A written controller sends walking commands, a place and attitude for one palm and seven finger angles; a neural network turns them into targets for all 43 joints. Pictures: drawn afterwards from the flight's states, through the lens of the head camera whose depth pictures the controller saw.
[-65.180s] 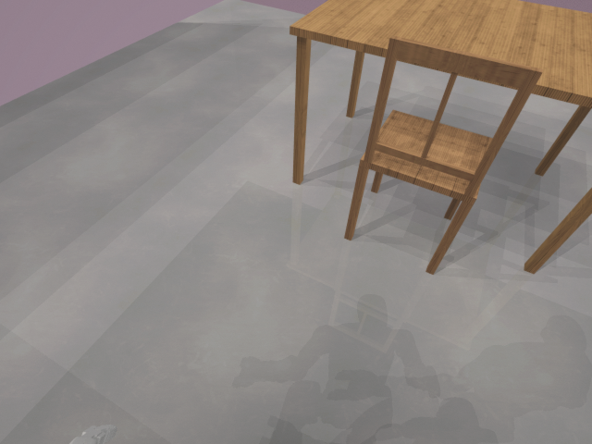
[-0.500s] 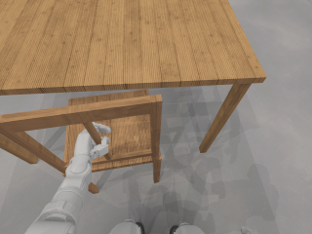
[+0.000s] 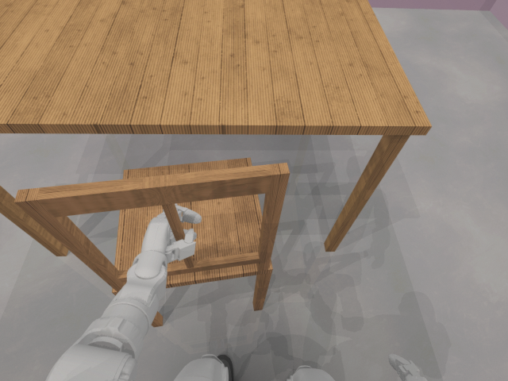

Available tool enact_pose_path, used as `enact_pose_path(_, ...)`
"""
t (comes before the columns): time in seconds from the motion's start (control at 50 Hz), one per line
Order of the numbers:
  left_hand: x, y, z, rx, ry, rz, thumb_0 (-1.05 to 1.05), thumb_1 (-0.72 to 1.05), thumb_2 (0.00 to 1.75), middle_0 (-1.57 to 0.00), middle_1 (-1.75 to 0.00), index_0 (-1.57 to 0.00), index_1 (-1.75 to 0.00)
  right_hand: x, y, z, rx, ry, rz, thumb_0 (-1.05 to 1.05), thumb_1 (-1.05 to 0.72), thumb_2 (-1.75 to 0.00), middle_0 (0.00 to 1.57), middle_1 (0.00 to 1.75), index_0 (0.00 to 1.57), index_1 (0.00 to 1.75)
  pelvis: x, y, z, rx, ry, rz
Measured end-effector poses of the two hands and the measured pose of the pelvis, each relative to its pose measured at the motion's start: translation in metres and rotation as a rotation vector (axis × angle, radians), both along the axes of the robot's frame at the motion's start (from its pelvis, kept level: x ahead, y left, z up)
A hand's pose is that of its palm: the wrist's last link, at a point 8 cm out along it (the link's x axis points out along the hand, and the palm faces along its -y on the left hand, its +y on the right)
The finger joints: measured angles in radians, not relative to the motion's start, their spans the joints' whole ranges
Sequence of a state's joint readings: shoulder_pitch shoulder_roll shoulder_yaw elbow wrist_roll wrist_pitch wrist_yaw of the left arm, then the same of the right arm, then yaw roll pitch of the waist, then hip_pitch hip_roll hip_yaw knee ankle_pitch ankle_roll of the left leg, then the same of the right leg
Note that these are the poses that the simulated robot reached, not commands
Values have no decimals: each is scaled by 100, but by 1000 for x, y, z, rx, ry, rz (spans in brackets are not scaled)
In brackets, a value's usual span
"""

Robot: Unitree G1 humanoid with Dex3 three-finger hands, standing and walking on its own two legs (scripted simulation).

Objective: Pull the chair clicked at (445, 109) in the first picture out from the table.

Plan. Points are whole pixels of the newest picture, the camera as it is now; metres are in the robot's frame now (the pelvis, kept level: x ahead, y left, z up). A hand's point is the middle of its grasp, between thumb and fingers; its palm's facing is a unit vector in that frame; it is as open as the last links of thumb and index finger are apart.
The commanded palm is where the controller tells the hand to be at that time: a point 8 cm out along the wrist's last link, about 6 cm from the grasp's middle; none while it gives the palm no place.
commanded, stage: step backward, pulling the chair out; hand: left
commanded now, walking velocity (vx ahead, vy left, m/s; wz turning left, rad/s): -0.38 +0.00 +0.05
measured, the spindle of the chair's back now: (180, 238) +0.37 +0.16 -0.09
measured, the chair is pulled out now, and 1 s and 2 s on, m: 0.04 0.21 0.41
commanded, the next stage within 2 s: stop walking, hand still on the chair in 1.88 s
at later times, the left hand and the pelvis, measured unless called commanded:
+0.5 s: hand (186, 274) +0.29 +0.13 -0.06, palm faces +0.01 -0.98 -0.18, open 5.0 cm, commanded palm +0.27 +0.18 -0.06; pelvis -0.07 -0.01 +0.00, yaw -1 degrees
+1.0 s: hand (172, 342) +0.18 +0.14 -0.06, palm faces +0.02 -0.98 -0.19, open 4.9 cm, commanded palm +0.17 +0.19 -0.06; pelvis -0.17 -0.01 -0.01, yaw +0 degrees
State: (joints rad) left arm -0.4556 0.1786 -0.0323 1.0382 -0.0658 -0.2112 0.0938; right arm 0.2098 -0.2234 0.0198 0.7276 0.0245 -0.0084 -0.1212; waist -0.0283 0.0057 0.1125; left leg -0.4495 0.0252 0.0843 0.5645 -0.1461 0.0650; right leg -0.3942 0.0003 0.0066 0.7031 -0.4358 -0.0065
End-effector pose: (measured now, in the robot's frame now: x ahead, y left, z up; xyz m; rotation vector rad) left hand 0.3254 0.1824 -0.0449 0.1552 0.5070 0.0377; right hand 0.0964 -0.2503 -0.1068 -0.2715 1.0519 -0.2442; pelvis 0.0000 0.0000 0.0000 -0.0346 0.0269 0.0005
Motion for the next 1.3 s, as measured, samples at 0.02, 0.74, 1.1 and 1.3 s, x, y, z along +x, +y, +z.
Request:
enact_pose_path(0.02,-2,0,0,3,-3,4,3,75,84,-32,-122,-50,-144,-2,3,-2,14,-7,8,1,-91,-90,21,30,20,30,-3,-2,-1,-2,-2,-5)
enact_pose_path(0.74,-112,-4,1,26,4,25,3,74,83,-36,-125,-50,-144,-126,-12,-15,28,42,-36,1,-90,-90,21,30,20,30,-114,-7,-3,21,-7,2)
enact_pose_path(1.1,-185,3,1,43,-13,42,2,73,84,-40,-127,-50,-144,-198,-12,-22,47,30,-26,1,-90,-90,21,30,20,30,-191,-14,-7,20,-25,5)
enact_pose_path(1.3,-220,8,-1,26,-11,3,2,75,83,-38,-132,-50,-144,-241,-18,-11,-36,77,-8,1,-91,-90,21,30,20,30,-223,0,-5,19,-9,26)
